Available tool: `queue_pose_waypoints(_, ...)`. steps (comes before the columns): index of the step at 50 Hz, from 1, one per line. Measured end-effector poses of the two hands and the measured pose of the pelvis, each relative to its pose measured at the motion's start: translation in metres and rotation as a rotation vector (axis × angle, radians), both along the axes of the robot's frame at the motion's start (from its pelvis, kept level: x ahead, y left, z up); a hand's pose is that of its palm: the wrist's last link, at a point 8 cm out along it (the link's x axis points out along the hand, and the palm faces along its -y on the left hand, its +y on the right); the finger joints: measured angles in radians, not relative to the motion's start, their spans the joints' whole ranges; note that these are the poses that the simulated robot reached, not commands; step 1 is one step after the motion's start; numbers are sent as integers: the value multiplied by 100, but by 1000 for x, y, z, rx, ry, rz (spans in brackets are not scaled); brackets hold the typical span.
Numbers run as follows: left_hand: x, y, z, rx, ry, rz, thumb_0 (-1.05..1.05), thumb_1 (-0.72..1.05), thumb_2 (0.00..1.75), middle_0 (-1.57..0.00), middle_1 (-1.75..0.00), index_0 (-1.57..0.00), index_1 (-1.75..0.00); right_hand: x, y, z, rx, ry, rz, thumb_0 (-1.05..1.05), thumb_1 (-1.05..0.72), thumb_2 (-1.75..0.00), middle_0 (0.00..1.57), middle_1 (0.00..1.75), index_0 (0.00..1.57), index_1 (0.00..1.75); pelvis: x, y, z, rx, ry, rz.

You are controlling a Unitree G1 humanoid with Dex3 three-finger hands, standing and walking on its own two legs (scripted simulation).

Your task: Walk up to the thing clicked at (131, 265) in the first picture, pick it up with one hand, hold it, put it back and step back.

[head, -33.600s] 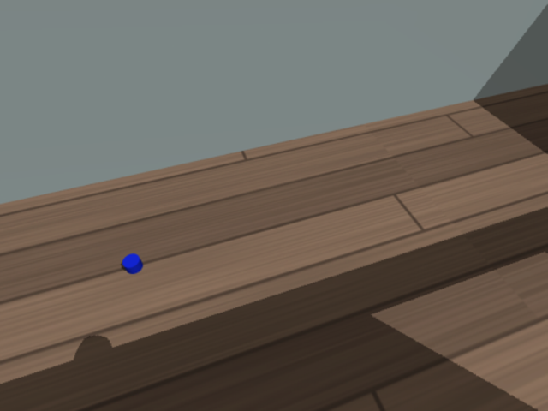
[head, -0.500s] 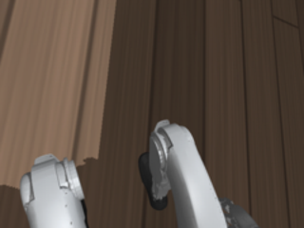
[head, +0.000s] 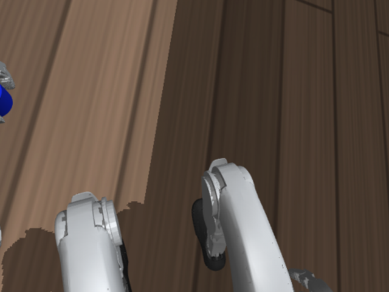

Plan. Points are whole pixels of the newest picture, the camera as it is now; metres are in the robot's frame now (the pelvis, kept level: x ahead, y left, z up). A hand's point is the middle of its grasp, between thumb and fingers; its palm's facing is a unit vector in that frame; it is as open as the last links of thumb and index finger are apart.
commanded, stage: lift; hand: left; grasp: from above
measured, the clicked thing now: out of the picture +0.52 +0.32 -0.16
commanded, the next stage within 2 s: hold in 1.40 s
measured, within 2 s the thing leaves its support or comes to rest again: neither
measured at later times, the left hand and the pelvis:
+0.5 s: hand out of the picture +0.41 +0.32 +0.05, palm faces -0.41 -0.11 -0.91, open 8.5 cm; pelvis +0.00 +0.01 +0.12, yaw +5 degrees
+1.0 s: hand out of the picture +0.35 +0.26 +0.24, palm faces -0.43 -0.14 -0.89, open 8.5 cm; pelvis +0.03 -0.02 +0.30, yaw +7 degrees
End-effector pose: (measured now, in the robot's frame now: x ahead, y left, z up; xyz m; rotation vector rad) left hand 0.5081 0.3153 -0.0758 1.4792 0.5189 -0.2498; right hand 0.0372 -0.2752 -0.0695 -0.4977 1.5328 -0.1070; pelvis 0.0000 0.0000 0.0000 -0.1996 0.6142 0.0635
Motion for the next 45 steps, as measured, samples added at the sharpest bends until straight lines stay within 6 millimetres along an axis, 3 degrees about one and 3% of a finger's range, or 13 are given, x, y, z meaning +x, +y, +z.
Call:
queue_pose_waypoints(11,-44,15,66,-21,1,-25,-1,18,41,-60,-69,-78,-60,42,3,21,16,-118,5,0,-91,-90,20,30,20,30,-1,5,38,27,7,19)
queue_pose_waypoints(19,-72,13,132,-32,-54,-34,-1,20,40,-57,-71,-76,-63,84,18,52,65,-245,14,0,-91,-90,20,30,20,30,1,7,82,51,-17,30)
queue_pose_waypoints(24,-87,7,175,-23,-70,-6,-1,21,40,-56,-72,-74,-64,103,27,81,103,-315,5,0,-91,-90,20,30,20,30,2,6,117,70,-50,34)
queue_pose_waypoints(30,-112,-9,223,-28,-41,5,-1,21,40,-56,-72,-74,-64,112,32,122,139,-368,-17,0,-90,-90,20,30,20,30,7,3,163,95,-96,35)
queue_pose_waypoints(36,-133,-28,276,-39,-46,-4,0,20,40,-56,-71,-75,-63,115,28,165,154,-408,-38,0,-90,-90,20,30,20,30,13,-4,209,127,-157,38)
queue_pose_waypoints(45,-146,-42,347,-34,-56,22,0,20,40,-57,-71,-76,-63,117,14,232,148,-484,-67,1,-90,-90,20,30,20,30,25,-14,273,164,-259,41)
